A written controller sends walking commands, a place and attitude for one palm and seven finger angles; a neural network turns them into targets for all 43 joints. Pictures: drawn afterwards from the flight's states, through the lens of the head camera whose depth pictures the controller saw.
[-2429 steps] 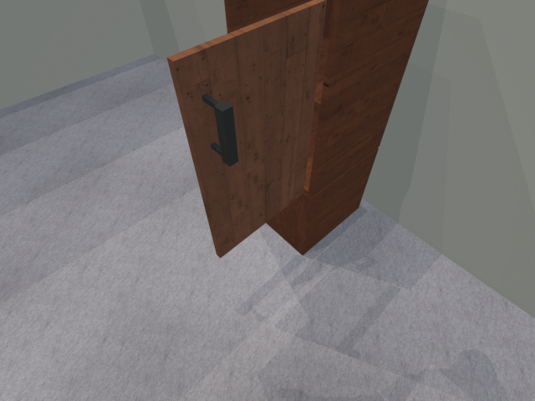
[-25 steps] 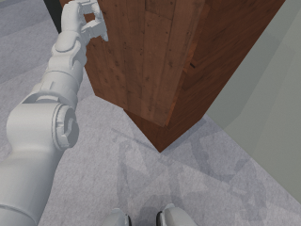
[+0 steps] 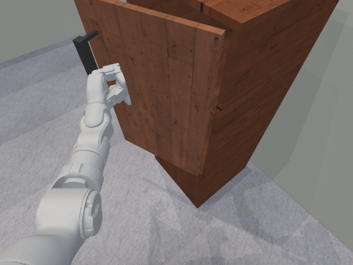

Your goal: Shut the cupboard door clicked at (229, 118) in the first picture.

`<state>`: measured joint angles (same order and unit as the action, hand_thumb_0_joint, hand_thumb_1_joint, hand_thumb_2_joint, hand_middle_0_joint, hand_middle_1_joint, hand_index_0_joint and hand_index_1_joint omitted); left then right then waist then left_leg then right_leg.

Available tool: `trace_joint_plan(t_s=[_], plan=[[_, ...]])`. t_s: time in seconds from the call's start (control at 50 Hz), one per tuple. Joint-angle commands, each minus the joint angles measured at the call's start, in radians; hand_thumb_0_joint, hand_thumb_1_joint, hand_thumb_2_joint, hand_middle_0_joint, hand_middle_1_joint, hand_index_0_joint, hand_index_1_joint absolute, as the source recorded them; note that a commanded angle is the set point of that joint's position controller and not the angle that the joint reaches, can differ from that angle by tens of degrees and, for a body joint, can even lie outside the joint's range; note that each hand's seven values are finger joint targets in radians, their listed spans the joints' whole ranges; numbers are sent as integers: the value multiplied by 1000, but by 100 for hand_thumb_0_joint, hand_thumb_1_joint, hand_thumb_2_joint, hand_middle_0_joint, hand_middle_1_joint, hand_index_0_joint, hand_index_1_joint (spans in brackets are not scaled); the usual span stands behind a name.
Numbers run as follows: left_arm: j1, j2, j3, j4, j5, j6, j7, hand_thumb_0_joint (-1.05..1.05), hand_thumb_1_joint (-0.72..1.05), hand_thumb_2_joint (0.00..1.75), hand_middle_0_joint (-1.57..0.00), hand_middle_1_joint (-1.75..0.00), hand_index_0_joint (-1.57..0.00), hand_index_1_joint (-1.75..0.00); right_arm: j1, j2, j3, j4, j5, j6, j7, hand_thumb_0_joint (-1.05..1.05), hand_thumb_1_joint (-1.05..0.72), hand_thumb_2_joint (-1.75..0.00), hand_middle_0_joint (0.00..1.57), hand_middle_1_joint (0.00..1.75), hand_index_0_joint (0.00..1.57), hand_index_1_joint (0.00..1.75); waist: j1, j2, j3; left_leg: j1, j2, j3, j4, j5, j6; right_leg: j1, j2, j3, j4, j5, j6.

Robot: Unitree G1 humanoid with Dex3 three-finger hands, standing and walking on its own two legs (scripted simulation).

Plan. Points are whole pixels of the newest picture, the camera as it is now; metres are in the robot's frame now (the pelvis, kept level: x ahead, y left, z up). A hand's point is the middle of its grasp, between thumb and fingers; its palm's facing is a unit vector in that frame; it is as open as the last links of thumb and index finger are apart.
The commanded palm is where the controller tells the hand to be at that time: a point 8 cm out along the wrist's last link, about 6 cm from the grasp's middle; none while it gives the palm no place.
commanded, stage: pull the fist back off the door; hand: left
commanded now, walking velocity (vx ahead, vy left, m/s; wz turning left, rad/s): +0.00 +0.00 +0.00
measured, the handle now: (94, 57) +0.61 +0.18 +0.13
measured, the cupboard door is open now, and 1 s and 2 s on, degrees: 22 22 22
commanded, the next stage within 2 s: draw the hand back to the body in 0.24 s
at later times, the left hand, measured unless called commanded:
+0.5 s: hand (123, 101) +0.43 +0.09 +0.14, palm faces +0.05 -1.00 +0.00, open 3.1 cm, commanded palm +0.37 +0.15 +0.14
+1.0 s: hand (65, 160) +0.29 +0.17 +0.16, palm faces +0.12 -0.98 -0.18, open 3.1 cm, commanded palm +0.25 +0.23 +0.17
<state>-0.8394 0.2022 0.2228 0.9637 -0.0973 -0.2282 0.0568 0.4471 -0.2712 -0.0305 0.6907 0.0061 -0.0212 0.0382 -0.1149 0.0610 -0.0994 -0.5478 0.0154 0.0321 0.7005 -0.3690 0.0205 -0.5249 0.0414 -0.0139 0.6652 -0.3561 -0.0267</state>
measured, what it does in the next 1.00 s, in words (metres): stands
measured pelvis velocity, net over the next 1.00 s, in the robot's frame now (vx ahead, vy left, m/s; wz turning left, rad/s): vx -0.02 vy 0.00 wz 0.02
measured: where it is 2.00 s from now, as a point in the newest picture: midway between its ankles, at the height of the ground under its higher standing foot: outside the picture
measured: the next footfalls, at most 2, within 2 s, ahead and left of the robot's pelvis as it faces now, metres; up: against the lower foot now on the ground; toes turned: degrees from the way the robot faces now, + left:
none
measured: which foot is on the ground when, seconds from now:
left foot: down 0.00-1.00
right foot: down 0.00-1.00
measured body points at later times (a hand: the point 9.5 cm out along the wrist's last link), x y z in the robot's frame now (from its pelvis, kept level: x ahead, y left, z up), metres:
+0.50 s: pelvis -0.01 -0.01 +0.01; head +0.01 -0.03 +0.45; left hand +0.42 +0.14 +0.15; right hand +0.09 -0.25 -0.12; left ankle -0.02 +0.10 -0.72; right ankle -0.02 -0.10 -0.72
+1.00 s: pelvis -0.02 +0.00 +0.02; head -0.04 -0.03 +0.47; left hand +0.27 +0.22 +0.17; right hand +0.18 -0.22 -0.06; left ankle -0.02 +0.10 -0.72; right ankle -0.03 -0.10 -0.72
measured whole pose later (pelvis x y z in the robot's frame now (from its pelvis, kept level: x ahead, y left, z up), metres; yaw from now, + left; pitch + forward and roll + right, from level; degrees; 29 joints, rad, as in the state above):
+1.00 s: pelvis -0.02 +0.00 +0.02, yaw +1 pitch -2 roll +0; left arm -0.07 0.24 0.08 0.04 -0.12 0.00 0.01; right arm 0.15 -0.24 0.04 0.59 0.05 -0.02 -0.07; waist 0.01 0.06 -0.03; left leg -0.18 -0.02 0.02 0.47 -0.26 0.02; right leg -0.17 0.01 -0.02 0.48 -0.27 -0.02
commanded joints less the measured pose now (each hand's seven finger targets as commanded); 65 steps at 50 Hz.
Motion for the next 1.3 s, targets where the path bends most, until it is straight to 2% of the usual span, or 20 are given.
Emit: trace_joint_plan(t_s=[0.0, 0.04, 0.1, 0.14, 0.2, 0.24, 0.34, 0.4, 0.44, 0.46, 0.5, 0.66, 0.7, 0.74, 0.84, 0.86, 0.9, 1.08, 1.18, 1.28], plan=[[-427, 79, -55, -371, -10, -58, 10, 0, 90, 90, -130, -150, -130, -150, 24, -115, -39, -99, 8, -44, -17, 0, -90, -90, 20, 30, 20, 30, 3, -54, -371, 306, -19, -20, -34, 474, 17, 166, 8, -17, -50, 539, 13], [-405, 60, -70, -394, -4, -45, 21, 0, 90, 90, -130, -150, -130, -150, -10, -107, -34, -101, 11, -46, -19, 0, -90, -90, 20, 30, 20, 30, 11, -44, -355, 306, -23, -20, -43, 451, 15, 164, 3, -15, -53, 523, 12], [-380, 89, -47, -395, 0, -24, 39, 0, 90, 90, -130, -150, -130, -150, -42, -108, -30, -106, 12, -40, -30, 0, -90, -90, 20, 30, 20, 30, 17, -123, -326, 273, -29, -14, -58, 383, 20, 202, -5, -8, -67, 509, 17], [-354, 62, -63, -429, -2, -17, 39, 0, 90, 90, -130, -150, -130, -150, -87, -96, -23, -125, 18, -41, -34, 0, -90, -90, 20, 30, 20, 30, 30, -98, -332, 280, -34, -8, -63, 379, 19, 217, -11, -2, -66, 520, 15], [-420, 84, -70, -400, 7, -10, 40, 0, 90, 90, -130, -150, -130, -150, -101, -96, -15, -115, 20, -33, -45, 0, -90, -90, 20, 30, 20, 30, 9, -114, -291, 272, -33, -13, -68, 333, 21, 200, -16, 6, -78, 480, 19], [-422, 37, -99, -389, 0, -9, 37, 0, 90, 90, -130, -150, -130, -150, -126, -87, -9, -123, 23, -36, -45, 0, -90, -90, 20, 30, 20, 30, 14, -90, -302, 282, -37, -15, -70, 320, 17, 194, -18, 5, -80, 461, 16], [-427, 64, -72, -266, -16, -1, 19, 0, 90, 90, -130, -150, -130, -150, -126, -92, 1, -116, 25, -34, -50, 0, -90, -90, 20, 30, 20, 30, 13, -142, -273, 229, -42, -20, -76, 264, 16, 196, -24, 13, -91, 421, 19], [-285, 143, 9, -284, -19, -10, 1, 0, 90, 90, -130, -150, -130, -150, -129, -99, 1, -141, 24, -32, -50, 0, -90, -90, 20, 30, 20, 30, 66, -123, -321, 224, -45, -13, -86, 289, 18, 264, -27, 18, -84, 451, 14], [-215, 146, 10, -406, -26, -24, -19, 0, 90, 90, -130, -150, -130, -150, -147, -92, 1, -169, 26, -32, -47, 0, -90, -90, 20, 30, 20, 30, 91, -102, -374, 247, -42, -5, -94, 343, 19, 317, -27, 15, -72, 512, 10], [-161, 120, -10, -435, -34, -19, -33, 0, 90, 90, -130, -150, -130, -150, -158, -89, 1, -182, 30, -35, -45, 0, -90, -90, 20, 30, 20, 30, 97, -125, -359, 247, -42, -1, -99, 348, 20, 328, -26, 12, -78, 526, 12], [-63, 161, 22, -498, -46, -3, -52, 0, 90, 90, -130, -150, -130, -150, -165, -97, -4, -193, 35, -30, -49, 0, -90, -90, 20, 30, 20, 30, 108, -166, -339, 244, -37, 3, -112, 353, 24, 361, -28, 15, -92, 551, 20], [44, 116, -58, -868, -98, 92, -102, 0, 90, 90, -130, -150, -130, -150, -266, -85, 7, -217, 57, -54, -86, 0, -90, -90, 20, 30, 20, 30, 104, -68, -232, 347, -32, -1, -177, 279, 31, 323, -21, 7, -174, 381, 16], [120, 164, -20, -884, -104, 122, -108, 0, 90, 90, -130, -150, -130, -150, -281, -93, 9, -214, 59, -59, -98, 0, -90, -90, 20, 30, 20, 30, 115, -77, -203, 351, -32, -6, -190, 257, 30, 325, -23, 7, -193, 334, 17], [145, 124, -60, -926, -108, 152, -121, 0, 90, 90, -130, -150, -130, -150, -314, -84, 19, -218, 64, -68, -101, 0, -90, -90, 20, 30, 20, 30, 112, -64, -170, 365, -32, -13, -206, 232, 29, 305, -25, 2, -203, 294, 14], [317, 151, -15, -1034, -131, 229, -149, 0, 90, 90, -116, -135, -116, -135, -360, -81, 31, -242, 65, -78, -107, 0, -90, -90, 20, 30, 20, 30, 143, -82, -164, 390, -32, -25, -227, 268, 22, 347, -26, -15, -201, 323, 8], [383, 199, -83, -1122, -35, 174, -88, 0, 90, 90, -113, -132, -113, -132, -373, -60, 37, -244, 47, -70, -112, 0, -90, -90, 20, 30, 20, 30, 128, -89, -66, 403, -31, -29, -264, 262, 25, 320, -45, 16, -256, 299, 19], [508, 187, -71, -1103, -16, 163, -43, 0, 90, 90, -108, -126, -108, -126, -373, -66, 36, -229, 38, -50, -114, 0, -90, -90, 20, 30, 20, 30, 135, -113, -33, 409, -24, -32, -289, 249, 26, 338, -40, 9, -283, 267, 21], [614, 222, -35, -1331, 20, 137, 15, 0, 90, 90, -83, -99, -83, -99, -406, -48, 54, -239, 19, -18, -118, 0, -90, -90, 20, 30, 20, 30, 134, 27, -46, 515, -16, -42, -354, 303, 14, 421, -37, -2, -327, 282, 5], [767, 240, 11, -1373, 22, 141, 26, 0, 90, 90, -69, -84, -69, -84, -414, -51, 51, -242, 11, -15, -115, 0, -90, -90, 20, 30, 20, 30, 146, -33, -26, 512, -12, -47, -363, 344, 11, 447, -35, -11, -333, 315, 7], [921, 275, 86, -1424, 20, 134, 31, 0, 90, 90, -56, -69, -56, -69, -417, -51, 42, -246, 8, -15, -112, 0, -90, -90, 20, 30, 20, 30, 163, -31, -19, 501, -11, -46, -357, 382, 9, 468, -40, -14, -326, 340, 8]])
